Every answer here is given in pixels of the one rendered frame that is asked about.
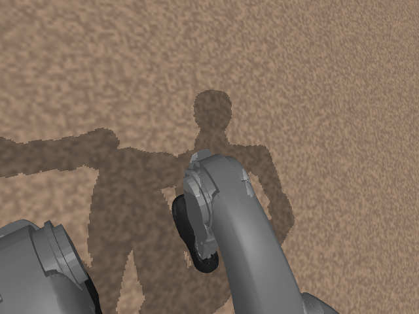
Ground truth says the right robot hand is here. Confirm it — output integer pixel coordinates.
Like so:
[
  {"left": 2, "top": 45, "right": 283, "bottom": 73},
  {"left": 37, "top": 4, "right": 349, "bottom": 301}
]
[{"left": 301, "top": 292, "right": 339, "bottom": 314}]

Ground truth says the right robot foot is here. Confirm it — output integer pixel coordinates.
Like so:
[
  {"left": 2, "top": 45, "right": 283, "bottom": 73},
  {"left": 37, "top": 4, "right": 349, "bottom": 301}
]
[{"left": 172, "top": 194, "right": 219, "bottom": 273}]

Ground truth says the left robot foot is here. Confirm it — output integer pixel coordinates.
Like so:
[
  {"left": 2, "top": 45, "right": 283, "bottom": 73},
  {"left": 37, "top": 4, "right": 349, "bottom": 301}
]
[{"left": 84, "top": 272, "right": 103, "bottom": 314}]

